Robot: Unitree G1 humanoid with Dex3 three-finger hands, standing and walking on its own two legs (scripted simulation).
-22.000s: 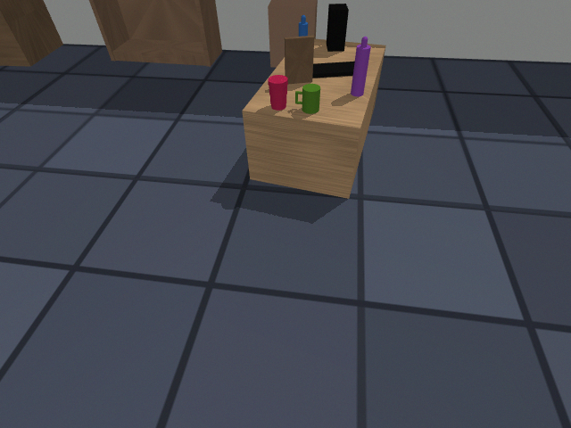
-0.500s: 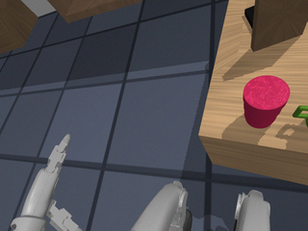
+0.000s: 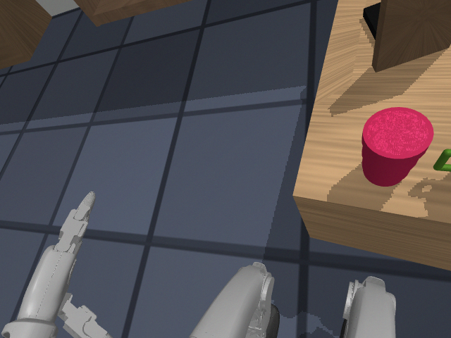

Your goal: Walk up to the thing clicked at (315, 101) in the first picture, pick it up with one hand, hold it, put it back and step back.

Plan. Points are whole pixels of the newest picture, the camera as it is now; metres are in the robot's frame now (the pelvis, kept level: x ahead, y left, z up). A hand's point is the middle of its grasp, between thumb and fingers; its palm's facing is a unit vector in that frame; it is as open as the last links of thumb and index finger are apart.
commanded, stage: open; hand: right
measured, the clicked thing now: out of the picture +0.48 -0.28 -0.08
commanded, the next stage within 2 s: withdraw in 0.08 s
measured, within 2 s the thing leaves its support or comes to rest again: neither
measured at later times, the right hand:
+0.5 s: hand out of the picture +0.47 -0.34 +0.00, palm faces +0.45 +0.89 +0.01, open 17.1 cm
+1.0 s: hand out of the picture +0.41 -0.42 +0.10, palm faces +0.55 +0.79 -0.26, open 17.2 cm
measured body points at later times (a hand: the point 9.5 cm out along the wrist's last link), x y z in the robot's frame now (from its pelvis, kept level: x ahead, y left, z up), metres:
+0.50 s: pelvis +0.00 +0.00 +0.01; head +0.18 -0.11 +0.42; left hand +0.18 +0.26 +0.12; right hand +0.44 -0.39 +0.00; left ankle +0.04 +0.13 -0.53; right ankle +0.08 -0.12 -0.53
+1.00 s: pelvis +0.03 -0.02 +0.11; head +0.14 -0.09 +0.54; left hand +0.19 +0.24 +0.12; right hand +0.38 -0.46 +0.12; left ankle +0.04 +0.13 -0.53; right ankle +0.08 -0.12 -0.53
